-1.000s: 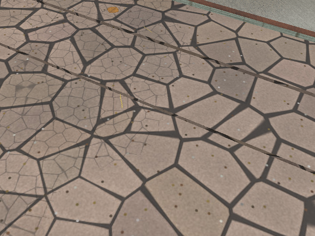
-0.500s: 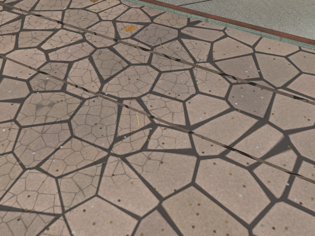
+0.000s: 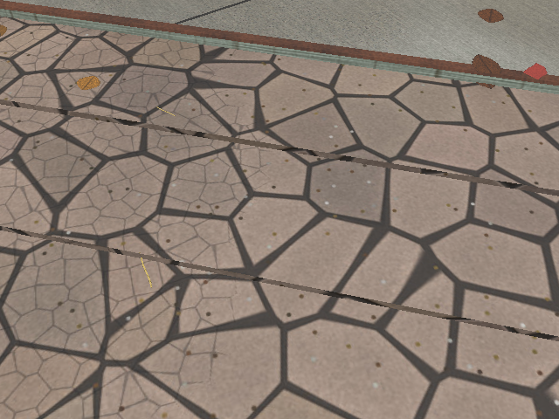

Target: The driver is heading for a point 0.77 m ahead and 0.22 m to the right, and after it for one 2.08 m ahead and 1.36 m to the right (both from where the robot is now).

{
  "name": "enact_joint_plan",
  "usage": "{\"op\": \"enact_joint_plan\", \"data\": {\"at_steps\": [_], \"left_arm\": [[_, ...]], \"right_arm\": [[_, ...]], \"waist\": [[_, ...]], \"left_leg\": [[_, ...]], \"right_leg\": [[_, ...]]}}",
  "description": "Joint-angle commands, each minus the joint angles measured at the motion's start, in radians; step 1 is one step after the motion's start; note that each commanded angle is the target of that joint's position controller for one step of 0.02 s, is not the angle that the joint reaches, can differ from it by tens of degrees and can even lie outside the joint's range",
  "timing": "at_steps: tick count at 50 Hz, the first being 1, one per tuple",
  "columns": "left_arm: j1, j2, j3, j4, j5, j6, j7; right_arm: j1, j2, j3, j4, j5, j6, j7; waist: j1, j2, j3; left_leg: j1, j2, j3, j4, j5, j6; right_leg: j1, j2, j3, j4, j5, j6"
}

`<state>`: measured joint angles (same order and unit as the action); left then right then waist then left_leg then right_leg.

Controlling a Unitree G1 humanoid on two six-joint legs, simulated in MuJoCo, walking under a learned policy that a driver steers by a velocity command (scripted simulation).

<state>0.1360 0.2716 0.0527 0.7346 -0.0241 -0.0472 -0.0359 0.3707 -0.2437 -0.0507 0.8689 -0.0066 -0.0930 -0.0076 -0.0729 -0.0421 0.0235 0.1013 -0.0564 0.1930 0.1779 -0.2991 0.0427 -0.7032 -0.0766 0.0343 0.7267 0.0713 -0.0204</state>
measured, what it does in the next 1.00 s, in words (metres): walks ahead, turning right: right foot, then left foot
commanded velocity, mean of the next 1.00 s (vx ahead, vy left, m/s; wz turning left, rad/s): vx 0.50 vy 0.00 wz -0.57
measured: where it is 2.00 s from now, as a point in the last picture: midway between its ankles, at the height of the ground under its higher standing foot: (410, 271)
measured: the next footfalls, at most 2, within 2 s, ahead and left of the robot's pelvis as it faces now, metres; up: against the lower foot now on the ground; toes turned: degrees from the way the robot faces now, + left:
right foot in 0.14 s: +0.27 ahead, -0.11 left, +0.00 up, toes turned -7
left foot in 0.62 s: +0.58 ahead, +0.03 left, +0.00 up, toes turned -26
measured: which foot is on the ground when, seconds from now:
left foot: down 0.00-0.16, up 0.18-0.60, down 0.62-1.00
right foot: up 0.00-0.12, down 0.14-0.62, up 0.64-1.00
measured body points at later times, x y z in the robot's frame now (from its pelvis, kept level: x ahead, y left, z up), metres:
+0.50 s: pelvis +0.29 -0.04 +0.01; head +0.32 -0.06 +0.45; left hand +0.44 +0.22 -0.09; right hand +0.43 -0.34 -0.08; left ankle +0.52 +0.10 -0.68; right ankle +0.23 -0.10 -0.74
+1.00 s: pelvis +0.55 -0.08 +0.01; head +0.58 -0.10 +0.45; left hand +0.86 +0.00 -0.08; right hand +0.41 -0.34 -0.11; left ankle +0.54 +0.05 -0.74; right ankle +0.59 -0.30 -0.68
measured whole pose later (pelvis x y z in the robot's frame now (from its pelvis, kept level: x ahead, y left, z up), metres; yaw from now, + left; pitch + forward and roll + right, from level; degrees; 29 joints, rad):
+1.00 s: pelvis +0.55 -0.08 +0.01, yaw -35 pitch +1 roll +2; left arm 0.13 0.30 0.06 0.62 -0.02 -0.02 -0.03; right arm 0.33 -0.29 -0.06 0.81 0.00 -0.08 0.00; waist -0.09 -0.04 0.04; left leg -0.01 -0.01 0.17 0.25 -0.26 0.01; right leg -0.70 -0.09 0.05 0.85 -0.05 0.01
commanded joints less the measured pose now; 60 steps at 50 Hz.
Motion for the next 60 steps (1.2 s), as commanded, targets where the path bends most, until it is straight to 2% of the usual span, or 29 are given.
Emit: {"op": "enact_joint_plan", "data": {"at_steps": [1, 5, 7, 8, 9, 10, 11, 12, 15, 18, 22, 25, 28, 30, 31, 32, 33, 34, 35, 36, 39, 44, 49, 53, 55, 57, 58, 59, 60], "left_arm": [[-0.167, 0.023, -0.007, -0.135, -0.002, -0.019, -0.028], [-0.078, 0.089, 0.025, -0.158, -0.005, -0.008, -0.043], [0.200, 0.187, 0.078, -0.101, -0.005, 0.002, -0.021], [0.292, 0.260, 0.093, -0.077, -0.003, 0.016, 0.005], [0.250, 0.299, 0.093, -0.113, 0.003, 0.000, 0.002], [0.260, 0.210, 0.073, -0.112, 0.009, -0.007, 0.001], [0.212, 0.181, 0.063, -0.109, 0.011, -0.016, 0.002], [0.142, 0.164, 0.057, -0.117, 0.008, -0.023, 0.000], [0.056, 0.129, 0.045, -0.144, 0.018, -0.030, 0.008], [0.092, 0.159, 0.052, -0.121, 0.013, -0.033, 0.025], [0.151, 0.178, 0.056, -0.096, 0.003, -0.016, 0.043], [0.201, 0.187, 0.059, -0.075, -0.003, -0.006, 0.046], [0.210, 0.173, 0.056, -0.069, -0.004, 0.003, 0.052], [0.181, 0.159, 0.054, -0.077, 0.001, 0.008, 0.052], [0.181, 0.114, 0.037, -0.084, 0.006, 0.004, 0.048], [0.213, 0.046, 0.013, -0.101, 0.028, 0.001, 0.046], [0.341, 0.035, 0.005, -0.132, -0.014, -0.008, 0.045], [0.310, 0.150, 0.026, -0.098, -0.025, -0.004, 0.051], [0.199, 0.192, 0.040, -0.113, -0.013, 0.003, 0.050], [0.154, 0.176, 0.039, -0.121, -0.001, 0.008, 0.051], [0.137, 0.119, 0.038, -0.138, -0.006, 0.016, 0.037], [0.065, 0.076, 0.024, -0.169, 0.003, 0.027, 0.031], [-0.069, 0.048, 0.010, -0.197, 0.002, 0.014, 0.001], [-0.148, 0.054, 0.009, -0.238, -0.002, 0.015, -0.023], [-0.121, 0.084, 0.024, -0.245, 0.004, 0.021, -0.026], [0.114, 0.158, 0.070, -0.190, 0.005, 0.028, -0.017], [0.255, 0.244, 0.110, -0.147, 0.000, 0.038, 0.000], [0.278, 0.335, 0.123, -0.143, -0.024, 0.036, 0.013], [0.360, 0.260, 0.100, -0.157, -0.005, 0.023, 0.012]], "right_arm": [[0.011, -0.172, -0.039, -0.038, 0.012, 0.004, -0.011], [-0.009, -0.232, -0.054, -0.054, 0.013, 0.041, -0.028], [-0.049, -0.246, -0.055, -0.073, 0.017, 0.051, -0.035], [-0.002, -0.157, -0.026, -0.099, -0.016, 0.035, -0.029], [0.063, -0.076, 0.007, -0.149, -0.004, -0.004, -0.005], [-0.079, -0.184, -0.018, -0.170, 0.030, -0.040, 0.012], [-0.147, -0.193, -0.019, -0.204, 0.053, -0.056, 0.018], [-0.152, -0.175, -0.015, -0.197, 0.037, -0.059, 0.010], [-0.099, -0.178, -0.027, -0.189, -0.003, -0.025, 0.002], [-0.155, -0.141, -0.015, -0.215, -0.017, -0.002, -0.005], [-0.325, -0.103, 0.002, -0.256, -0.010, -0.009, -0.001], [-0.400, -0.121, -0.001, -0.278, 0.010, -0.021, 0.013], [-0.394, -0.164, -0.020, -0.282, 0.016, -0.035, 0.026], [-0.290, -0.187, -0.037, -0.258, 0.017, -0.044, 0.024], [-0.184, -0.219, -0.053, -0.243, 0.005, -0.050, 0.016], [-0.033, -0.275, -0.066, -0.233, -0.006, -0.048, 0.006], [0.021, -0.332, -0.081, -0.192, -0.013, -0.034, 0.018], [-0.023, -0.221, -0.059, -0.219, 0.004, -0.029, 0.021], [-0.062, -0.170, -0.045, -0.226, 0.008, -0.021, 0.015], [-0.106, -0.155, -0.036, -0.229, -0.001, -0.015, 0.014], [-0.138, -0.123, -0.026, -0.204, -0.006, -0.018, 0.008], [-0.119, -0.172, -0.045, -0.156, -0.001, -0.023, 0.007], [-0.095, -0.205, -0.050, -0.124, 0.007, -0.003, 0.001], [-0.060, -0.240, -0.058, -0.098, 0.025, 0.021, 0.000], [-0.057, -0.273, -0.068, -0.095, 0.036, 0.035, -0.004], [-0.076, -0.287, -0.071, -0.100, 0.044, 0.048, -0.013], [-0.016, -0.243, -0.053, -0.114, 0.027, 0.039, -0.012], [0.050, -0.110, 0.002, -0.166, -0.020, 0.016, 0.017], [-0.084, -0.161, -0.004, -0.182, 0.020, -0.020, 0.031]], "waist": [[-0.013, 0.067, 0.110], [0.081, 0.144, -0.016], [0.239, 0.123, -0.158], [0.214, -0.076, -0.250], [0.127, -0.211, -0.400], [0.206, -0.054, -0.366], [0.178, -0.007, -0.208], [0.117, 0.098, -0.113], [0.040, 0.049, -0.057], [0.048, 0.029, -0.029], [0.120, -0.013, -0.020], [0.153, -0.039, -0.027], [0.134, -0.069, -0.037], [0.069, -0.095, -0.059], [0.016, -0.071, -0.141], [-0.025, 0.080, -0.294], [0.046, 0.432, -0.358], [0.016, 0.262, -0.257], [-0.008, 0.173, -0.141], [0.009, 0.106, -0.083], [0.048, 0.158, -0.019], [0.045, 0.119, 0.004], [-0.002, 0.104, 0.036], [-0.010, 0.106, 0.063], [0.026, 0.138, 0.023], [0.169, 0.136, -0.112], [0.209, 0.029, -0.207], [0.145, -0.216, -0.338], [0.230, -0.113, -0.483]], "left_leg": [[-0.031, 0.308, -0.036, -0.034, 0.532, 0.084], [0.074, 0.325, 0.010, 0.240, 1.152, 0.061], [-0.105, 0.282, 0.025, 0.636, 1.088, 0.024], [-0.404, 0.191, 0.008, 0.964, 0.335, -0.009], [-0.776, -0.019, -0.191, 1.282, -0.305, -0.050], [-0.877, 0.043, -0.334, 1.303, -0.232, -0.028], [-0.901, 0.084, -0.316, 1.227, -0.133, -0.009], [-0.855, 0.129, -0.305, 1.130, -0.071, -0.013], [-0.713, 0.179, -0.294, 0.989, 0.001, -0.060], [-0.711, 0.172, -0.256, 0.847, 0.088, -0.114], [-0.644, 0.110, -0.240, 0.515, 0.346, -0.129], [-0.597, 0.072, -0.253, 0.395, 0.388, -0.123], [-0.571, 0.062, -0.287, 0.320, 0.290, -0.088], [-0.434, 0.058, -0.266, 0.271, 0.236, -0.043], [-0.246, 0.114, -0.300, 0.264, 0.228, 0.003], [0.024, 0.306, -0.492, 0.279, 0.181, 0.065], [0.251, 0.491, -0.990, 0.154, -0.107, 0.219], [0.181, 0.473, -0.982, 0.112, -0.305, 0.189], [0.067, 0.428, -0.799, 0.109, -0.245, 0.145], [-0.046, 0.382, -0.672, 0.096, -0.099, 0.125], [-0.197, 0.302, -0.452, 0.028, 0.107, 0.118], [-0.179, 0.321, -0.288, -0.022, 0.296, 0.153], [-0.137, 0.303, -0.130, -0.018, 0.367, 0.118], [-0.038, 0.340, -0.073, 0.026, 0.497, 0.092], [-0.005, 0.339, -0.030, 0.142, 0.818, 0.073], [-0.072, 0.306, 0.021, 0.461, 1.015, 0.036], [-0.361, 0.264, 0.018, 0.740, 0.816, -0.010], [-0.805, 0.122, -0.045, 1.102, -0.211, -0.067], [-0.877, 0.067, -0.258, 1.233, -0.259, -0.053]], "right_leg": [[-0.033, 0.010, -0.060, -0.098, -0.002, -0.027], [0.157, 0.120, -0.158, -0.102, -0.195, -0.105], [0.576, 0.161, -0.116, -0.189, -0.175, -0.176], [0.889, -0.036, 0.185, -0.164, -0.140, -0.233], [1.153, -0.264, 0.807, -0.337, -0.377, -0.460], [1.114, -0.240, 0.768, -0.433, -0.444, -0.398], [0.963, -0.205, 0.613, -0.454, -0.394, -0.348], [0.794, -0.157, 0.501, -0.465, -0.270, -0.314], [0.556, -0.077, 0.355, -0.511, -0.053, -0.296], [0.443, -0.040, 0.259, -0.520, 0.047, -0.290], [0.405, 0.029, 0.204, -0.481, -0.070, -0.217], [0.450, 0.003, 0.269, -0.440, -0.153, -0.200], [0.553, -0.039, 0.374, -0.345, -0.188, -0.181], [0.552, -0.029, 0.397, -0.260, -0.144, -0.152], [0.506, 0.024, 0.351, -0.109, -0.128, -0.117], [0.369, 0.103, 0.242, 0.187, -0.369, -0.073], [0.011, 0.191, 0.148, 0.466, -0.696, -0.022], [-0.087, 0.106, 0.173, 0.579, -0.620, -0.004], [-0.104, 0.076, 0.139, 0.595, -0.524, 0.005], [-0.066, 0.044, 0.115, 0.574, -0.456, 0.012], [0.011, -0.014, 0.087, 0.486, -0.373, 0.017], [-0.057, -0.035, 0.070, 0.333, -0.258, 0.044], [-0.003, -0.019, -0.009, 0.075, -0.066, 0.029], [0.022, 0.004, -0.065, -0.042, -0.138, -0.017], [0.130, 0.068, -0.126, -0.080, -0.256, -0.055], [0.462, 0.150, -0.159, -0.167, -0.222, -0.118], [0.842, 0.111, -0.060, -0.146, -0.194, -0.178], [1.202, -0.180, 0.461, -0.208, -0.383, -0.352], [1.202, -0.249, 0.737, -0.396, -0.549, -0.388]]}}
